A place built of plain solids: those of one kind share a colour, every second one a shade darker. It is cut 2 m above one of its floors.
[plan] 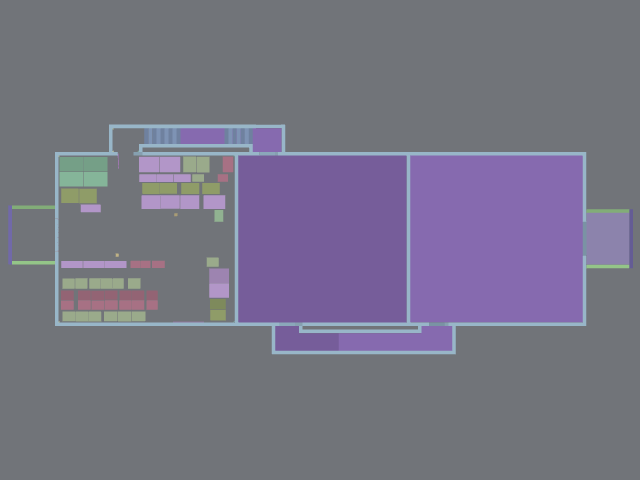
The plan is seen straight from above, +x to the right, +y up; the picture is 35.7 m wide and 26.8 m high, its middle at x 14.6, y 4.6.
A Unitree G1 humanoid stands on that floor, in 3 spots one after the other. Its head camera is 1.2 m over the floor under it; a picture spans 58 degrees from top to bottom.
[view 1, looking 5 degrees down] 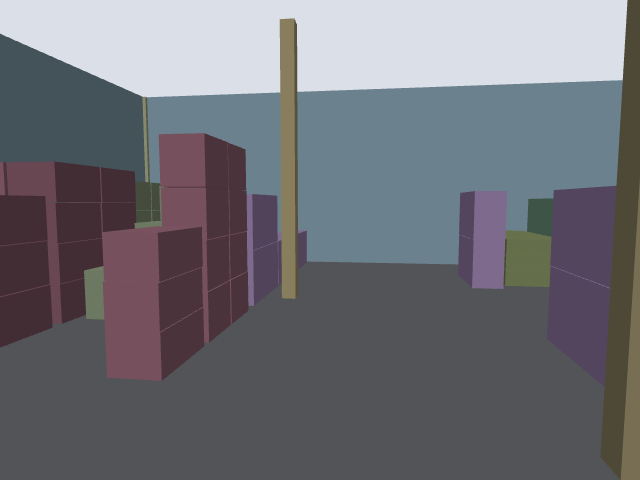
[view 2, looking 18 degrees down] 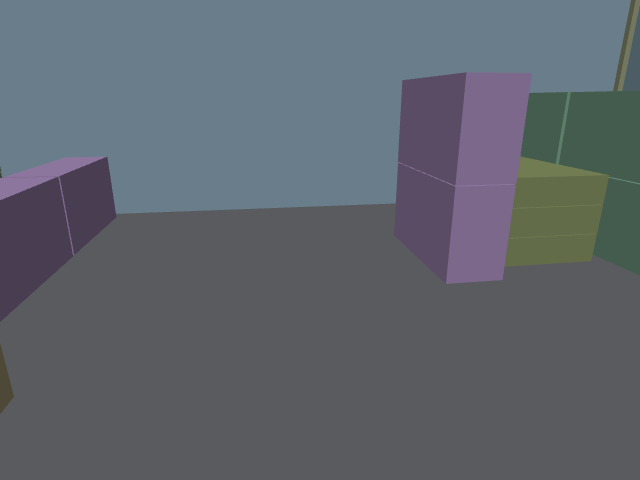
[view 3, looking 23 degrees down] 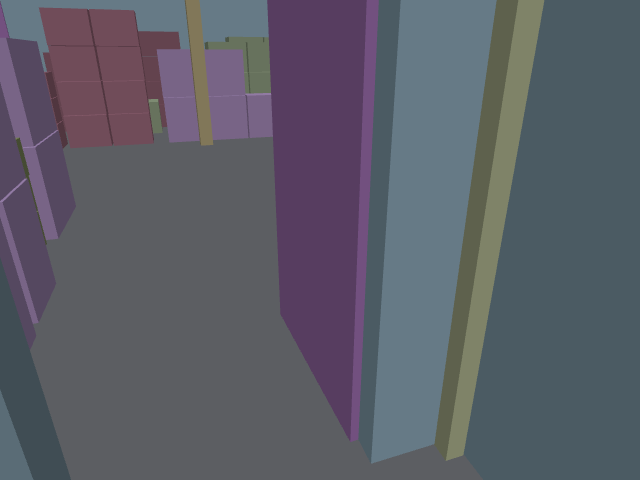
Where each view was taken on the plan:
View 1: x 8.58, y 4.88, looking -172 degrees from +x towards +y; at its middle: wall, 8.70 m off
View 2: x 4.92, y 4.88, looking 171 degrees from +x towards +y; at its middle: ground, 3.88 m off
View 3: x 3.79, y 10.40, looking -109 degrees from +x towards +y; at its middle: leaf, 1.46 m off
